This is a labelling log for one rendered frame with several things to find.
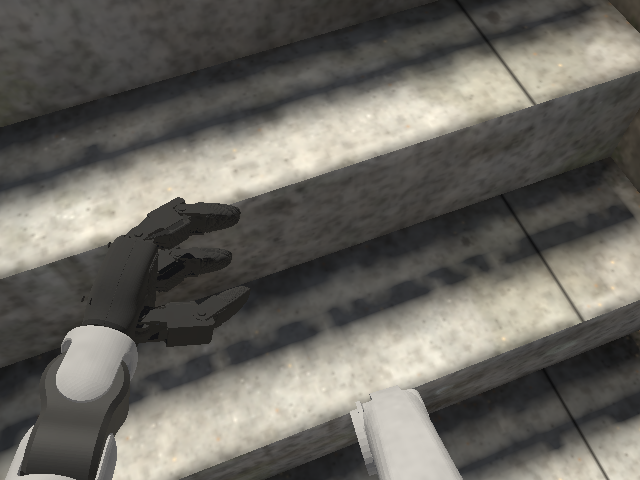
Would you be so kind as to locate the right robot thigh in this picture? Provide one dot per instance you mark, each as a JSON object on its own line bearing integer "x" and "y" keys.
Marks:
{"x": 398, "y": 441}

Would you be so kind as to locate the right robot shin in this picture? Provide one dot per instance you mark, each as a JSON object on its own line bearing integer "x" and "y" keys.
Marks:
{"x": 415, "y": 392}

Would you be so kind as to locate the left robot forearm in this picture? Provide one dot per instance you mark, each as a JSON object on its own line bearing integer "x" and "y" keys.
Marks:
{"x": 84, "y": 396}

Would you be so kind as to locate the robot left hand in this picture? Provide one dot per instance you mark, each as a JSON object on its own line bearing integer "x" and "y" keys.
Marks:
{"x": 123, "y": 294}

